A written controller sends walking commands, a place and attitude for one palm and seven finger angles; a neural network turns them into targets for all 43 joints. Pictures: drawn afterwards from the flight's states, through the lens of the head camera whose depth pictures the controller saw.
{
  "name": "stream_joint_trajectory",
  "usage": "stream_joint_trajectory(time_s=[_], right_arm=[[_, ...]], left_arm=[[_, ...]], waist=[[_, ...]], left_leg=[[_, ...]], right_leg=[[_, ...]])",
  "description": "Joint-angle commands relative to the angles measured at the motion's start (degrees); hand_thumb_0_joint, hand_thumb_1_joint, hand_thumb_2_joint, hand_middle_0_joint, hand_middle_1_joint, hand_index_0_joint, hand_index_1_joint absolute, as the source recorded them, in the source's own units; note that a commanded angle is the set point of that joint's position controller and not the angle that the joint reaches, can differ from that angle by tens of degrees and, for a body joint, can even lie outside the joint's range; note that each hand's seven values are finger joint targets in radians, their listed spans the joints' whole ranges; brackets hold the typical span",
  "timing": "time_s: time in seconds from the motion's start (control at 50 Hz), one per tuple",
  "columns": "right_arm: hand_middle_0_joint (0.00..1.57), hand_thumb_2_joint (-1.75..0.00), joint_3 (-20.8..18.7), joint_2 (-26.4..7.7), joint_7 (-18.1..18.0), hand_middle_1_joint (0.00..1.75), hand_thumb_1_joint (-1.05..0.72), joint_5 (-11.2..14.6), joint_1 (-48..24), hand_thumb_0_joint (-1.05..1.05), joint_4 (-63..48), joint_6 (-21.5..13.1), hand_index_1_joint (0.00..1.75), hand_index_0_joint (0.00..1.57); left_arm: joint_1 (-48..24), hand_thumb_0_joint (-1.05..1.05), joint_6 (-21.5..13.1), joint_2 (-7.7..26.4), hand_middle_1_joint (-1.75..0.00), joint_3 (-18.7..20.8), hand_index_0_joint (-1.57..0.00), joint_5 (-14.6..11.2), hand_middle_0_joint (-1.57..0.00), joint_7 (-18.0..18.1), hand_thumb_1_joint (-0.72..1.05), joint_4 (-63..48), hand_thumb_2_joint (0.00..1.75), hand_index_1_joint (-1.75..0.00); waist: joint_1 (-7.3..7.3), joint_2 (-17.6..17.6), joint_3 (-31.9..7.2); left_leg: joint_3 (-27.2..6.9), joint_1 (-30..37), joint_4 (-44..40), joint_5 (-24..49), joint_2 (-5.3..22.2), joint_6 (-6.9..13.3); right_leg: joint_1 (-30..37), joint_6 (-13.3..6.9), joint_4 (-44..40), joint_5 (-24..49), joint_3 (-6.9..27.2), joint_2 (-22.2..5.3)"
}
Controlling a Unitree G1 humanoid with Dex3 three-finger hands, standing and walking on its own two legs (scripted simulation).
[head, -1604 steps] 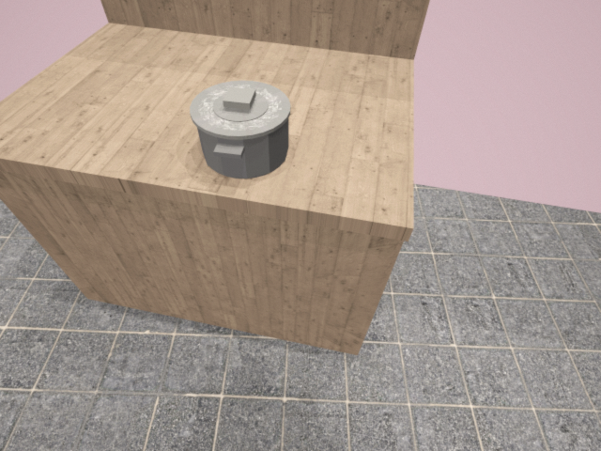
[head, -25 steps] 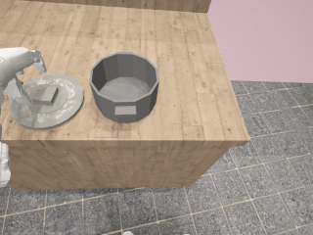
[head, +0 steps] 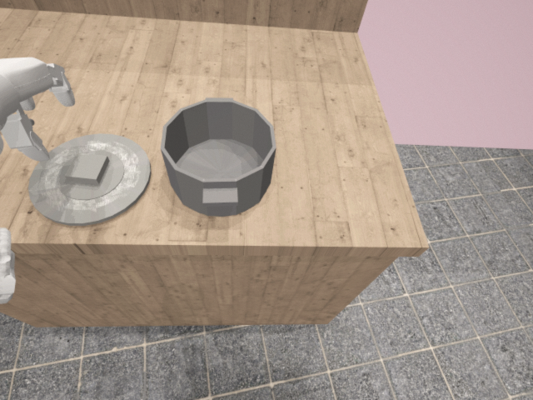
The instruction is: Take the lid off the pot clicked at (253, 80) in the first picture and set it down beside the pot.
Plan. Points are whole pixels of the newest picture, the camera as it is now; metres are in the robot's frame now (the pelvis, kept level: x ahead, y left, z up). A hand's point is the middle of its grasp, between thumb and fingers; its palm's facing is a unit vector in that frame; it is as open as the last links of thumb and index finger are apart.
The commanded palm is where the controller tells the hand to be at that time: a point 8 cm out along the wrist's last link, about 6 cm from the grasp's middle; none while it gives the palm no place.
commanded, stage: raise the empty hand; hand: left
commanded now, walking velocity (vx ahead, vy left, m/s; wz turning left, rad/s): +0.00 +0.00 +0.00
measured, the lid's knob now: (87, 168) +0.50 +0.29 +0.00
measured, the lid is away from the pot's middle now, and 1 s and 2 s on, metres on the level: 0.23 0.23 0.23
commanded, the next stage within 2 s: draw the hand back to the body in 0.22 s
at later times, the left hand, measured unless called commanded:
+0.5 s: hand (29, 114) +0.47 +0.31 +0.15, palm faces -0.35 -0.09 -0.93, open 11.0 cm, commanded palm +0.46 +0.29 +0.21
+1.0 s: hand (62, 133) +0.42 +0.25 +0.16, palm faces +0.23 -0.87 -0.45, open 11.0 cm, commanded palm +0.37 +0.29 +0.20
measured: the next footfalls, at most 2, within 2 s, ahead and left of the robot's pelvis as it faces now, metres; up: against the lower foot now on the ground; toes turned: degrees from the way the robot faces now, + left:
none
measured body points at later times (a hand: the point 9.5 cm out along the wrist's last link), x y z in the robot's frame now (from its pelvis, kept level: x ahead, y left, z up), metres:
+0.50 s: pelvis +0.00 +0.00 +0.00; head +0.07 +0.02 +0.45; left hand +0.48 +0.31 +0.20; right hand +0.04 -0.28 -0.11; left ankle -0.01 +0.03 -0.73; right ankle -0.01 -0.19 -0.72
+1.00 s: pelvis +0.00 -0.02 +0.01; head +0.04 +0.00 +0.46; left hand +0.40 +0.29 +0.19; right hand +0.13 -0.26 -0.09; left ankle -0.01 +0.03 -0.73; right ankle -0.01 -0.19 -0.72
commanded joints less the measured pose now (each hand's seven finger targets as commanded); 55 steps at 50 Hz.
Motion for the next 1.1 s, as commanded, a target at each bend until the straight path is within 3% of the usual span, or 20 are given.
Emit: stream_joint_trajectory(time_s=[0.0, 0.08, 0.14, 0.22, 0.3, 0.4, 0.5, 0.54, 0.6, 0.64, 0.7, 0.78, 0.8, 0.84, 0.88, 0.9, 0.94, 0.98, 1.0, 1.08], right_arm=[[0.20, -0.90, -4.24, -10.85, -0.97, 0.30, -0.90, -0.55, 6.03, 0.00, -3.26, -1.28, 0.30, 0.20], [0.20, -0.90, -3.50, -11.12, -0.56, 0.30, -0.90, 0.12, 5.24, 0.00, -3.41, -0.91, 0.30, 0.20], [0.20, -0.90, -4.15, -10.69, 0.04, 0.30, -0.90, -0.35, 5.38, 0.00, -3.29, -0.97, 0.30, 0.20], [0.20, -0.90, -4.15, -11.09, -0.17, 0.30, -0.90, -0.34, 5.52, 0.00, -3.15, -0.51, 0.30, 0.20], [0.20, -0.90, -4.57, -10.81, -0.16, 0.30, -0.90, -0.64, 4.92, 0.00, -3.07, -0.62, 0.30, 0.20], [0.20, -0.90, -4.33, -10.14, 0.56, 0.30, -0.90, -0.83, 3.31, 0.00, -5.38, -0.19, 0.30, 0.20], [0.20, -0.90, -4.32, -9.78, 1.48, 0.30, -0.90, -0.50, -0.15, 0.00, -7.22, 0.66, 0.30, 0.20], [0.20, -0.90, -4.74, -9.63, 1.58, 0.30, -0.90, -0.90, -0.04, 0.00, -8.05, 0.65, 0.30, 0.20], [0.20, -0.90, -4.17, -9.71, 1.38, 0.30, -0.90, -0.67, -1.05, 0.00, -9.09, 0.66, 0.30, 0.20], [0.20, -0.90, -3.45, -9.37, 1.56, 0.30, -0.90, -0.03, -2.81, 0.00, -8.91, 1.16, 0.30, 0.20], [0.20, -0.90, -4.02, -8.76, 2.56, 0.30, -0.90, 0.23, -5.46, 0.00, -10.10, 1.58, 0.30, 0.20], [0.20, -0.90, -3.89, -8.50, 2.58, 0.30, -0.90, -0.45, -5.53, 0.00, -12.19, 0.82, 0.30, 0.20], [0.20, -0.90, -3.24, -4.24, 1.64, 0.30, -0.90, 0.07, 3.88, 0.00, -14.28, -2.47, 0.30, 0.20], [0.20, -0.90, -1.60, -5.73, 0.66, 0.30, -0.90, -0.17, -1.96, 0.00, -12.72, -3.29, 0.30, 0.20], [0.20, -0.90, -1.60, -7.55, -0.66, 0.30, -0.90, -0.28, -4.41, 0.00, -11.89, -4.43, 0.30, 0.20], [0.20, -0.90, -1.43, -7.84, -0.90, 0.30, -0.90, -0.25, -5.08, 0.00, -11.12, -5.20, 0.30, 0.20], [0.20, -0.90, -1.55, -7.56, -0.71, 0.30, -0.90, -0.87, -5.87, 0.00, -10.69, -8.30, 0.30, 0.20], [0.20, -0.90, -1.36, -7.17, -0.30, 0.30, -0.90, -1.74, -6.30, 0.00, -10.55, -10.78, 0.30, 0.20], [0.20, -0.90, -1.14, -7.57, -0.13, 0.30, -0.90, -2.30, -6.60, 0.00, -9.98, -11.52, 0.30, 0.20], [0.20, -0.90, -1.49, -6.62, 0.55, 0.30, -0.90, -2.21, -7.37, 0.00, -9.55, -11.77, 0.30, 0.20]], left_arm=[[-29.12, 0.00, -0.87, 16.23, -0.91, 4.85, -0.32, -0.90, -0.32, 2.18, 0.03, -12.82, 0.56, -0.91], [-26.61, 0.00, 0.69, 15.33, -0.91, 3.27, -0.32, -1.31, -0.32, 1.66, 0.03, -6.77, 0.56, -0.91], [-31.19, 0.00, 1.20, 11.01, -0.91, -0.28, -0.32, -0.53, -0.32, 1.09, 0.03, -11.85, 0.56, -0.91], [-28.85, 0.00, 0.55, 14.93, -0.91, 3.44, -0.32, -1.40, -0.32, 0.24, 0.03, -9.59, 0.56, -0.91], [-33.71, 0.00, 0.18, 11.26, -0.91, 0.22, -0.32, -1.37, -0.32, 0.55, 0.03, -14.27, 0.56, -0.91], [-23.77, 0.00, -0.96, 16.60, -0.91, 7.51, -0.32, -1.47, -0.32, 1.77, 0.03, -14.42, 0.56, -0.91], [-23.16, 0.00, 0.24, 11.12, -0.91, 3.18, -0.32, -2.35, -0.32, 1.91, 0.03, -19.79, 0.56, -0.91], [-25.57, 0.00, -0.22, 16.46, -0.91, 7.74, -0.32, -1.83, -0.32, 2.33, 0.03, -28.78, 0.56, -0.91], [-14.03, 0.00, -0.92, 20.51, -0.91, 13.35, -0.32, -3.71, -0.32, 2.52, 0.03, -23.89, 0.56, -0.91], [-9.02, 0.00, -0.19, 15.88, -0.91, 9.86, -0.32, -5.12, -0.32, 2.06, 0.03, -17.70, 0.56, -0.91], [-15.08, 0.00, 1.19, 6.39, -0.91, 0.66, -0.32, -4.81, -0.32, 1.38, 0.03, -28.95, 0.56, -0.91], [-6.71, 0.00, 0.18, 18.29, -0.91, 13.27, -0.32, -5.16, -0.32, 2.27, 0.03, -38.30, 0.56, -0.91], [-7.81, 0.00, -1.67, 3.04, -0.91, 21.27, -0.32, -38.86, -0.32, 11.94, 0.03, -40.78, 0.56, -0.91], [5.00, 0.00, -0.69, -5.08, -0.91, 14.74, -0.32, -43.87, -0.32, 18.34, 0.03, -32.89, 0.56, -0.91], [5.99, 0.00, -0.44, -6.03, -0.91, 15.94, -0.32, -51.97, -0.32, 21.79, 0.03, -31.06, 0.56, -0.91], [2.78, 0.00, -0.55, -6.39, -0.91, 15.69, -0.32, -53.57, -0.32, 23.22, 0.03, -32.02, 0.56, -0.91], [-8.55, 0.00, -2.76, -3.86, -0.88, 17.60, -0.31, -54.87, -0.31, 26.01, 0.07, -46.01, 0.58, -0.88], [-4.51, 0.00, -3.53, 2.21, -0.85, 24.81, -0.31, -55.08, -0.31, 28.62, 0.12, -52.06, 0.60, -0.85], [-1.60, 0.00, -3.87, 6.55, -0.84, 29.03, -0.30, -55.03, -0.30, 29.70, 0.14, -54.83, 0.61, -0.84], [19.91, 0.00, -1.21, -6.86, -0.78, 24.28, -0.29, -58.15, -0.29, 29.61, 0.22, -45.14, 0.64, -0.78]], waist=[[-0.14, 10.51, -24.59], [0.08, 5.72, -18.98], [-0.48, 9.51, -22.35], [-0.34, 4.23, -23.16], [-0.59, 9.39, -23.92], [1.76, 8.75, -25.82], [1.97, 7.39, -22.67], [2.01, 10.39, -28.49], [2.94, 5.48, -25.93], [3.01, 0.63, -18.65], [1.83, 7.63, -18.20], [3.90, 9.32, -26.73], [2.01, 10.09, -21.58], [2.72, -0.42, -10.44], [2.91, -7.62, -8.60], [2.54, -6.63, -8.04], [2.64, 6.97, -14.15], [4.67, 17.32, -17.88], [5.58, 18.25, -18.00], [5.76, 3.31, -9.36]], left_leg=[[-9.08, 33.02, -2.38, 38.69, 3.68, -6.16], [-7.90, 25.99, -4.64, 27.16, 2.89, -4.91], [-8.63, 31.13, -3.33, 36.30, 3.24, -5.77], [-8.55, 29.61, -3.37, 33.64, 3.14, -5.14], [-9.19, 33.08, -3.58, 36.11, 3.49, -5.98], [-9.54, 33.29, -3.57, 40.38, 3.18, -6.47], [-8.22, 30.10, -4.77, 35.41, 2.89, -5.28], [-10.28, 36.77, -4.26, 43.92, 3.53, -6.07], [-9.48, 32.67, -5.24, 40.00, 2.91, -5.24], [-7.28, 25.08, -7.19, 28.94, 2.34, -3.72], [-8.51, 30.34, -6.99, 32.18, 3.18, -4.83], [-10.23, 37.23, -5.72, 43.00, 2.79, -5.42], [-11.64, 44.17, -8.34, 37.22, 7.15, -9.10], [-13.59, 37.78, -12.72, 18.01, 9.16, -7.85], [-9.18, 30.33, -13.89, 7.67, 7.52, -5.05], [-7.86, 29.33, -13.77, 6.67, 6.96, -4.62], [-9.07, 36.14, -13.32, 15.13, 7.04, -6.47], [-10.64, 41.29, -12.84, 26.19, 7.80, -9.25], [-10.50, 41.34, -12.25, 29.68, 7.98, -9.75], [-5.96, 30.11, -12.04, 25.80, 6.79, -7.13]], right_leg=[[-5.39, -3.09, -1.62, 10.38, -3.86, 5.01], [-3.37, -3.10, -2.50, 7.75, -3.90, 4.82], [-4.61, -3.15, -2.39, 10.71, -3.98, 5.08], [-2.81, -2.63, -2.41, 10.55, -3.71, 5.00], [-5.53, -3.04, -2.49, 9.88, -3.90, 4.77], [-2.13, -3.43, -2.22, 10.56, -3.58, 4.63], [0.18, -3.42, -2.81, 11.60, -3.41, 3.86], [1.03, -3.29, -2.69, 13.44, -3.26, 4.36], [4.21, -3.18, -3.47, 12.58, -3.34, 3.90], [5.74, -2.93, -4.01, 11.07, -3.46, 3.49], [1.22, -3.17, -4.19, 9.55, -3.64, 3.20], [5.50, -3.46, -4.26, 12.62, -3.50, 3.86], [4.45, -4.81, -4.99, 10.56, -4.07, 2.45], [3.32, -4.41, -6.70, 1.67, -3.55, 2.23], [8.78, -3.95, -8.47, 4.67, -1.53, 1.38], [9.58, -3.76, -8.51, 5.42, -1.01, 1.00], [9.67, -4.05, -7.47, 8.00, -1.15, 1.02], [11.22, -4.51, -6.89, 8.88, -1.54, 1.14], [12.60, -4.60, -6.87, 9.52, -1.59, 1.09], [18.01, -3.85, -6.67, 15.66, -2.40, 1.27]])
